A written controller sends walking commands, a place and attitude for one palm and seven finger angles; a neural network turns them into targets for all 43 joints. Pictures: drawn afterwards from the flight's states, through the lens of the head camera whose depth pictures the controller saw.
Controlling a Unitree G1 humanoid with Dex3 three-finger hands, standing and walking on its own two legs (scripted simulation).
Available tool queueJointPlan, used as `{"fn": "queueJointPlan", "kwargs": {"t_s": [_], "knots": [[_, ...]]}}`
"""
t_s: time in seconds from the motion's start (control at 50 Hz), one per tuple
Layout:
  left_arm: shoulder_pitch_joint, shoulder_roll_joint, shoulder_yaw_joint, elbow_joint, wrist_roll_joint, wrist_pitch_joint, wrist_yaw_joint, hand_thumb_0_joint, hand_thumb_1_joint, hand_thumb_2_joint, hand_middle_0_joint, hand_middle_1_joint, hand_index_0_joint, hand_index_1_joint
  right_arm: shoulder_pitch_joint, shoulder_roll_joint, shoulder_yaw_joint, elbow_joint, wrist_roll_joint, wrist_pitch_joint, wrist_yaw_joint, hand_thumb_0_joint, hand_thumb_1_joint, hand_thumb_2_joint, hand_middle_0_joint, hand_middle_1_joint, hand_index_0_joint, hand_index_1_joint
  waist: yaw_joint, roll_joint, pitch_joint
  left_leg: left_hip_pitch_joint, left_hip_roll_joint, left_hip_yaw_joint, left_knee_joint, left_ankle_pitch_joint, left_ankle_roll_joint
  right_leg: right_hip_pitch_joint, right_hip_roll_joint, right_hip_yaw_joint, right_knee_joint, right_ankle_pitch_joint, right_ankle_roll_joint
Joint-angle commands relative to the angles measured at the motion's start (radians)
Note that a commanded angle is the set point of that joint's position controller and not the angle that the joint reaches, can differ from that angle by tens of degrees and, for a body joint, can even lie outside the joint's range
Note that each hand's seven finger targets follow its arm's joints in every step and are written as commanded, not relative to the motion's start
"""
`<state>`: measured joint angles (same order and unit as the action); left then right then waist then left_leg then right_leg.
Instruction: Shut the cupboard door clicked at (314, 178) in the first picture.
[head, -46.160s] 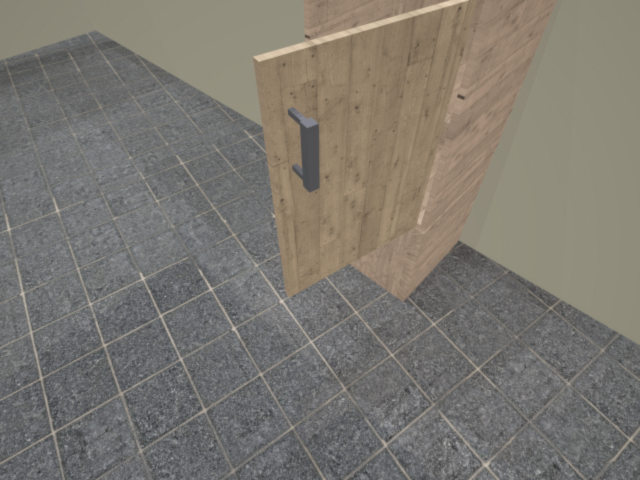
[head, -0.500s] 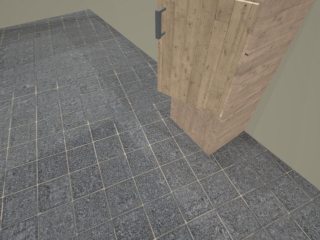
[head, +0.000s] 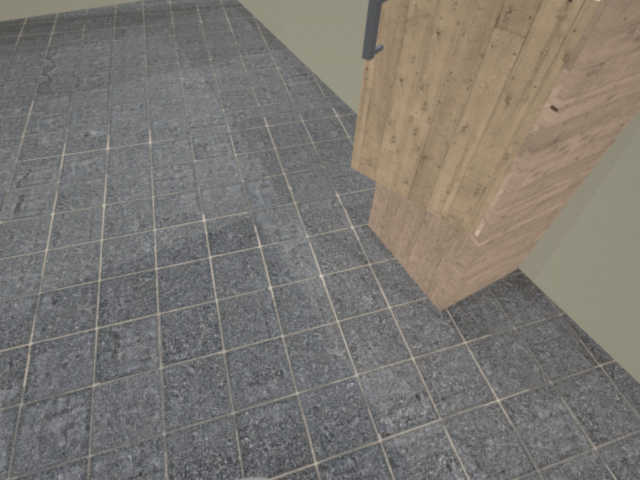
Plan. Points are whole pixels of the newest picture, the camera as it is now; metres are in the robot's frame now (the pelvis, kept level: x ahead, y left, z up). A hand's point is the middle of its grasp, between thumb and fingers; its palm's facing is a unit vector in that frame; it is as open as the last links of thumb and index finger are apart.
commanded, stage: walk to a spot facing it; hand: left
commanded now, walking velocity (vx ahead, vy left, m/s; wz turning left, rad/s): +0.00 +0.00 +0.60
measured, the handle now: (377, 26) +0.99 -0.09 +0.11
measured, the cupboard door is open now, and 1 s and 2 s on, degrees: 20 20 20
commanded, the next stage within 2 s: turn to face it in 1.46 s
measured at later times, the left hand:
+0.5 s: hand out of the picture +0.01 +0.21 -0.15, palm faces +0.28 -0.91 -0.29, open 7.4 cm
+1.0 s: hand out of the picture -0.07 +0.21 -0.19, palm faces +0.63 -0.75 -0.22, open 7.4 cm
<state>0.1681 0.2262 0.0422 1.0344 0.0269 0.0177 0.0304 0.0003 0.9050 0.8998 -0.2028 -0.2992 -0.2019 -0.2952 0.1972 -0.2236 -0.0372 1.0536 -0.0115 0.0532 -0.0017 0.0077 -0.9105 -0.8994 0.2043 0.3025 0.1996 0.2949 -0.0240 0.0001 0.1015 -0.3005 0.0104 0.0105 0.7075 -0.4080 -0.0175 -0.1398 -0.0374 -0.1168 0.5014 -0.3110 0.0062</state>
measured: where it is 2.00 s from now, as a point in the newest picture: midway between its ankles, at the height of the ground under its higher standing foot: (223, 428)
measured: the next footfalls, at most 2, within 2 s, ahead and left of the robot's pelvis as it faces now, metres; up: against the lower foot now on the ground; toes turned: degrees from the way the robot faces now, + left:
right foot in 0.48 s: +0.06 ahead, -0.13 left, +0.00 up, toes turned +16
left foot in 0.92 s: +0.12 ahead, +0.22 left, +0.00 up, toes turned +41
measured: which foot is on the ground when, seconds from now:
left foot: down 0.00-0.48, up 0.50-0.90, down 0.92-1.00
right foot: down 0.00-0.06, up 0.08-0.46, down 0.48-0.92, up 0.94-1.00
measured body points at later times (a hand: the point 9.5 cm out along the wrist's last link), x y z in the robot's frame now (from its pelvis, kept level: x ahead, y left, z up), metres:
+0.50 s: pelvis +0.00 -0.02 +0.00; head +0.03 -0.01 +0.45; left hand +0.00 +0.26 -0.13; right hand +0.10 -0.26 -0.15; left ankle +0.02 +0.11 -0.72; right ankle +0.01 -0.14 -0.74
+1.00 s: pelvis +0.09 +0.08 -0.02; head +0.13 +0.12 +0.43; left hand -0.10 +0.25 -0.17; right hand +0.36 -0.03 -0.14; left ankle +0.09 +0.19 -0.73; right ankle +0.08 -0.10 -0.65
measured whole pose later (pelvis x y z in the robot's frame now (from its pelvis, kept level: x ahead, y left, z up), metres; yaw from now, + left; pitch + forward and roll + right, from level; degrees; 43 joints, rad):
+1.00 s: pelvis +0.09 +0.08 -0.02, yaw +37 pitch -2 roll +1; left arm 0.38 0.23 0.07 1.02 0.03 0.01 -0.01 0.01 0.91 0.90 -0.20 -0.30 -0.20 -0.29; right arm 0.08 -0.22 -0.04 0.86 -0.03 -0.04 0.03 0.01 -0.91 -0.90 0.20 0.30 0.20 0.29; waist 0.03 -0.05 0.15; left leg -0.40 -0.01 0.11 0.69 -0.26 0.07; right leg -0.31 -0.17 -0.08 1.19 -0.48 0.04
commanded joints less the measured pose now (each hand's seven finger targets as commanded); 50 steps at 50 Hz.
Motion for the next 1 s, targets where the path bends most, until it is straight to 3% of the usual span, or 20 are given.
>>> {"fn": "queueJointPlan", "kwargs": {"t_s": [0.0,0.04,0.06,0.1,0.14,0.24,0.32,0.4,0.42,0.46,0.5,0.52,0.58,0.72,0.82,0.86,0.88,0.9,0.94,0.98], "knots": [[-0.016,0.196,0.059,-0.095,-0.004,-0.005,0.012,0.000,0.900,0.900,-0.200,-0.300,-0.200,-0.300,0.088,-0.101,-0.032,-0.071,0.001,-0.017,0.007,0.000,-0.900,-0.900,0.200,0.300,0.200,0.300,-0.033,-0.093,-0.062,0.079,0.062,-0.015,-0.167,0.166,-0.003,-0.071,-0.279,0.072,0.044,0.429,-0.103],[0.003,0.097,0.043,-0.135,-0.018,0.014,0.006,0.000,0.900,0.900,-0.200,-0.300,-0.200,-0.300,0.175,-0.226,-0.059,-0.069,-0.021,-0.030,-0.007,0.000,-0.900,-0.900,0.200,0.300,0.200,0.300,-0.049,0.368,-0.072,0.163,0.328,-0.509,-0.437,0.653,0.146,-0.335,-0.007,0.004,0.453,-0.320,0.050],[-0.007,0.114,0.045,-0.145,-0.010,0.023,0.007,0.000,0.900,0.900,-0.200,-0.300,-0.200,-0.300,0.184,-0.239,-0.062,-0.061,-0.024,-0.023,-0.014,0.000,-0.900,-0.900,0.200,0.300,0.200,0.300,-0.048,0.256,-0.092,0.131,0.350,-0.490,-0.448,0.505,0.195,-0.320,-0.024,0.120,0.560,-0.302,0.025],[-0.002,0.115,0.059,-0.133,-0.001,0.027,0.000,0.000,0.900,0.900,-0.200,-0.300,-0.200,-0.300,0.096,-0.198,-0.056,-0.102,-0.023,-0.024,-0.019,0.000,-0.900,-0.900,0.200,0.300,0.200,0.300,-0.010,0.195,-0.065,0.033,0.265,-0.443,-0.491,0.105,0.150,-0.343,-0.040,0.143,0.601,-0.162,0.021],[-0.008,0.116,0.060,-0.137,0.000,0.018,-0.009,0.000,0.900,0.900,-0.200,-0.300,-0.200,-0.300,0.072,-0.175,-0.051,-0.116,-0.022,-0.031,-0.024,0.000,-0.900,-0.900,0.200,0.300,0.200,0.300,0.001,0.116,-0.051,0.039,0.232,-0.412,-0.485,0.123,0.144,-0.377,-0.038,0.157,0.600,-0.074,0.032],[0.014,0.085,0.052,-0.151,-0.005,0.006,-0.009,0.000,0.900,0.900,-0.200,-0.300,-0.200,-0.300,0.090,-0.177,-0.061,-0.121,-0.019,-0.032,-0.026,0.000,-0.900,-0.900,0.200,0.300,0.200,0.300,-0.005,0.097,-0.147,0.145,0.198,-0.391,-0.433,0.247,0.177,-0.361,-0.005,0.138,0.463,-0.086,0.047],[0.014,0.078,0.046,-0.174,-0.005,0.001,-0.014,0.000,0.900,0.900,-0.200,-0.300,-0.200,-0.300,0.103,-0.184,-0.070,-0.128,-0.025,-0.023,-0.019,0.000,-0.900,-0.900,0.200,0.300,0.200,0.300,-0.022,0.171,-0.160,0.133,0.165,-0.455,-0.456,-0.005,0.171,-0.301,0.031,0.116,0.299,-0.121,0.042],[0.171,0.097,0.057,-0.136,-0.003,0.001,-0.023,0.000,0.900,0.900,-0.200,-0.300,-0.200,-0.300,0.005,-0.192,-0.081,-0.164,-0.025,-0.012,-0.012,0.000,-0.900,-0.900,0.200,0.300,0.200,0.300,0.052,0.190,-0.112,-0.138,0.088,-0.445,-0.472,-0.281,0.129,0.004,0.086,0.046,0.062,-0.091,0.023],[0.266,0.125,0.066,-0.112,0.003,-0.008,-0.024,0.000,0.900,0.900,-0.200,-0.300,-0.200,-0.300,-0.036,-0.175,-0.078,-0.177,-0.017,-0.014,-0.012,0.000,-0.900,-0.900,0.200,0.300,0.200,0.300,0.104,0.115,-0.120,-0.279,0.024,-0.385,-0.364,-0.289,0.097,0.185,0.060,0.080,-0.101,-0.105,0.011],[0.258,0.247,0.079,-0.131,0.016,-0.020,-0.001,0.000,0.900,0.900,-0.200,-0.300,-0.200,-0.300,-0.054,-0.058,-0.062,-0.219,-0.011,-0.030,-0.003,0.000,-0.900,-0.900,0.200,0.300,0.200,0.300,0.112,-0.303,-0.031,-0.597,-0.131,-0.087,0.291,-0.168,-0.004,0.175,-0.448,0.687,-0.438,-0.547,-0.136],[0.011,0.217,0.076,-0.186,-0.006,-0.035,-0.001,0.000,0.900,0.900,-0.200,-0.300,-0.200,-0.300,0.042,-0.097,-0.076,-0.210,-0.027,-0.015,0.014,0.000,-0.900,-0.900,0.200,0.300,0.200,0.300,-0.043,-0.126,-0.040,-0.459,-0.039,-0.109,0.517,0.009,-0.009,-0.020,-0.403,0.496,-0.416,-0.338,-0.140],[0.000,0.195,0.075,-0.197,-0.004,-0.049,0.000,0.000,0.900,0.900,-0.200,-0.300,-0.200,-0.300,0.058,-0.085,-0.076,-0.197,-0.027,-0.010,0.026,0.000,-0.900,-0.900,0.200,0.300,0.200,0.300,-0.044,-0.148,-0.058,-0.417,0.004,-0.101,0.568,0.045,-0.012,-0.075,-0.378,0.478,-0.423,-0.433,-0.130],[0.096,0.119,0.054,-0.152,0.000,-0.080,-0.008,0.000,0.900,0.900,-0.200,-0.300,-0.200,-0.300,-0.017,-0.073,-0.060,-0.206,-0.023,-0.032,0.050,0.000,-0.900,-0.900,0.200,0.300,0.200,0.300,-0.002,-0.121,0.019,-0.434,0.027,-0.036,0.460,0.148,-0.019,0.028,-0.258,0.175,-0.336,-0.005,-0.102],[0.307,0.130,0.058,-0.076,0.006,-0.088,-0.006,0.000,0.900,0.900,-0.200,-0.300,-0.200,-0.300,-0.187,-0.036,-0.029,-0.255,-0.016,-0.042,0.060,0.000,-0.900,-0.900,0.200,0.300,0.200,0.300,0.084,-0.194,-0.010,-0.451,0.043,0.068,0.179,0.133,0.009,0.285,-0.288,0.004,-0.223,0.495,-0.089],[0.271,0.175,0.066,-0.089,0.005,-0.087,-0.012,0.000,0.900,0.900,-0.200,-0.300,-0.200,-0.300,-0.126,-0.062,-0.027,-0.243,-0.017,-0.062,0.058,0.000,-0.900,-0.900,0.200,0.300,0.200,0.300,0.026,-0.191,-0.047,-0.139,-0.023,0.154,-0.045,0.060,0.070,0.200,-0.322,-0.080,-0.040,0.786,-0.076],[0.234,0.185,0.069,-0.104,-0.007,-0.085,-0.020,0.000,0.900,0.900,-0.200,-0.300,-0.200,-0.300,0.142,-0.143,-0.053,-0.174,-0.026,-0.067,0.044,0.000,-0.900,-0.900,0.200,0.300,0.200,0.300,-0.111,-0.084,-0.208,0.309,-0.041,0.140,-0.168,0.162,0.100,-0.017,-0.273,-0.160,0.319,0.649,-0.026],[0.234,0.130,0.062,-0.140,-0.016,-0.080,-0.039,0.000,0.900,0.900,-0.200,-0.300,-0.200,-0.300,0.273,-0.278,-0.091,-0.144,-0.035,-0.072,0.031,0.000,-0.900,-0.900,0.200,0.300,0.200,0.300,-0.166,0.183,-0.324,0.589,0.234,-0.275,-0.216,0.151,0.210,-0.355,-0.136,-0.149,0.650,0.032,0.031],[0.141,0.104,0.047,-0.207,-0.013,-0.077,-0.042,0.000,0.900,0.900,-0.200,-0.300,-0.200,-0.300,0.350,-0.345,-0.103,-0.127,-0.017,-0.075,0.015,0.000,-0.900,-0.900,0.200,0.300,0.200,0.300,-0.187,0.259,-0.377,0.661,0.396,-0.586,-0.355,0.266,0.296,-0.563,-0.050,-0.012,0.844,-0.282,0.041],[0.038,0.100,0.053,-0.237,-0.009,-0.073,-0.033,0.000,0.900,0.900,-0.200,-0.300,-0.200,-0.300,0.229,-0.283,-0.084,-0.146,-0.010,-0.077,0.003,0.000,-0.900,-0.900,0.200,0.300,0.200,0.300,-0.123,0.035,-0.171,0.368,0.390,-0.453,-0.428,0.091,0.271,-0.581,-0.127,0.082,0.864,-0.164,0.020],[0.122,0.079,0.057,-0.168,0.006,-0.052,-0.039,0.000,0.900,0.900,-0.200,-0.300,-0.200,-0.300,0.053,-0.176,-0.047,-0.192,-0.017,-0.089,-0.006,0.000,-0.900,-0.900,0.200,0.300,0.200,0.300,-0.032,0.143,-0.063,0.064,0.284,-0.329,-0.472,-0.049,0.201,-0.457,-0.159,0.116,0.747,-0.076,0.023]]}}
